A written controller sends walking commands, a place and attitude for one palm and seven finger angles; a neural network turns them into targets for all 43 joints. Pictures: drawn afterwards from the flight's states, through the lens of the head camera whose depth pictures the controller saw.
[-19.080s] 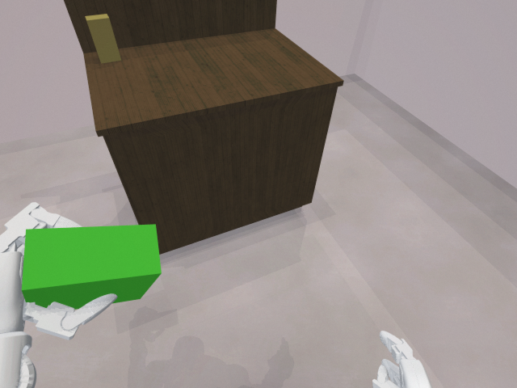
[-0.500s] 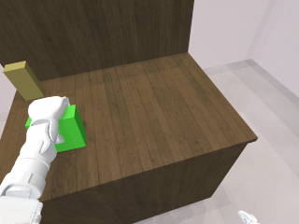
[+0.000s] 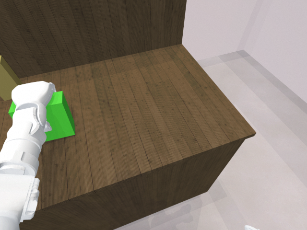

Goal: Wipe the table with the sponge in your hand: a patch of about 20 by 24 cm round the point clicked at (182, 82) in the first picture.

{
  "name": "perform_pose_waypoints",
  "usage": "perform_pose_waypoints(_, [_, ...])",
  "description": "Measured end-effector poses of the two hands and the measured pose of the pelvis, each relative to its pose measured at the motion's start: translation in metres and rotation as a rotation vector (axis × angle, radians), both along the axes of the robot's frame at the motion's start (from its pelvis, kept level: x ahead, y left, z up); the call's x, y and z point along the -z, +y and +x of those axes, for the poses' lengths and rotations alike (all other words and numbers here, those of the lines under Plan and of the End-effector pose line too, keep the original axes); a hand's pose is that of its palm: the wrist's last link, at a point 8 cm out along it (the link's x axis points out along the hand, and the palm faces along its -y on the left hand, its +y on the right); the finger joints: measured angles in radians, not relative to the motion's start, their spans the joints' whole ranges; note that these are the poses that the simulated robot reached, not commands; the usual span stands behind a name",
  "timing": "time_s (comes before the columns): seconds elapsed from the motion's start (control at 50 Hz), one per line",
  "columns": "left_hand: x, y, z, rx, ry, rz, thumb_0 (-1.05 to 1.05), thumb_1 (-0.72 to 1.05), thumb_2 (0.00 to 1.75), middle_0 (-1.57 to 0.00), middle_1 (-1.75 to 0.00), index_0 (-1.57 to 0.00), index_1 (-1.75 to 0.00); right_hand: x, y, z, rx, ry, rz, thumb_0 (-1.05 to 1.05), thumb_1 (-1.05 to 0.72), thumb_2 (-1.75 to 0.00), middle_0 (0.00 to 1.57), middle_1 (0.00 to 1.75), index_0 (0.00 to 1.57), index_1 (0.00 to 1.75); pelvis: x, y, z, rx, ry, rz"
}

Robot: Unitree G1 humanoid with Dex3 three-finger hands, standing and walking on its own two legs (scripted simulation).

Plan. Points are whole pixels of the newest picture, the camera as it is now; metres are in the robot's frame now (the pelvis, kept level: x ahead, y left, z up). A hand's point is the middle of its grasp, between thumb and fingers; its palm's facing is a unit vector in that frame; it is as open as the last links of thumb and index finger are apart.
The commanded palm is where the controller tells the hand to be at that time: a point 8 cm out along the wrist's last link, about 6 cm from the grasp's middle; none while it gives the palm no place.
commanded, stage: wipe forward along the first lane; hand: left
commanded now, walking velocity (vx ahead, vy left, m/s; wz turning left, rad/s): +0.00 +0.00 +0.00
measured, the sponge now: (48, 123) +0.40 +0.33 +0.03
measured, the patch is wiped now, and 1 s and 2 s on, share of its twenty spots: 0.30 0.45 0.60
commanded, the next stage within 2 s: slide across to the middle lane in 0.22 s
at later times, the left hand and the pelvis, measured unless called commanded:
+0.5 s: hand (42, 100) +0.45 +0.34 +0.08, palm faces -0.14 +0.03 -0.99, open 10.2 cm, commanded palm +0.44 +0.32 +0.13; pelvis +0.01 +0.01 +0.00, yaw -1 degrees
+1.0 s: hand (57, 94) +0.47 +0.30 +0.08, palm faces -0.10 +0.00 -1.00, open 10.2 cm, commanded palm +0.46 +0.28 +0.14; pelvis +0.04 +0.02 +0.01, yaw +0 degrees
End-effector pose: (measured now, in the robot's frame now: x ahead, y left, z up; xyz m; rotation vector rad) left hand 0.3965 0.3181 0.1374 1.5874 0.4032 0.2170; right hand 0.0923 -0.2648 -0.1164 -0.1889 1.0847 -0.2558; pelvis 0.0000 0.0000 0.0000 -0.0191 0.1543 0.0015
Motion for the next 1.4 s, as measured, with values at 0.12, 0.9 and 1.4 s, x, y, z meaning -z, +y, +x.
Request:
perform_pose_waypoints(0.12, [-0.001,0.007,0.014,-0.007,0.016,-0.003,0.02,-0.54,1.03,-0.73,-1.31,-0.76,-1.30,0.000,-0.003,-0.015,0.034,0.037,-0.010,0.00,-0.91,-0.90,0.20,0.30,0.20,0.30,0.000,0.003,0.004,0.011,0.020,-0.004])
perform_pose_waypoints(0.9, [-0.001,-0.015,0.055,0.032,-0.024,-0.016,0.01,-0.53,1.04,-0.72,-1.31,-0.75,-1.31,-0.005,0.029,0.028,0.014,0.012,0.035,0.00,-0.91,-0.90,0.20,0.30,0.20,0.30,-0.006,0.021,0.031,0.009,0.026,-0.003])
perform_pose_waypoints(1.4, [0.002,-0.045,0.038,0.011,-0.071,-0.045,0.01,-0.52,1.03,-0.71,-1.32,-0.74,-1.32,-0.008,0.019,0.068,-0.016,-0.014,0.059,0.00,-0.91,-0.90,0.20,0.30,0.20,0.30,-0.008,0.011,0.048,0.002,-0.012,0.005])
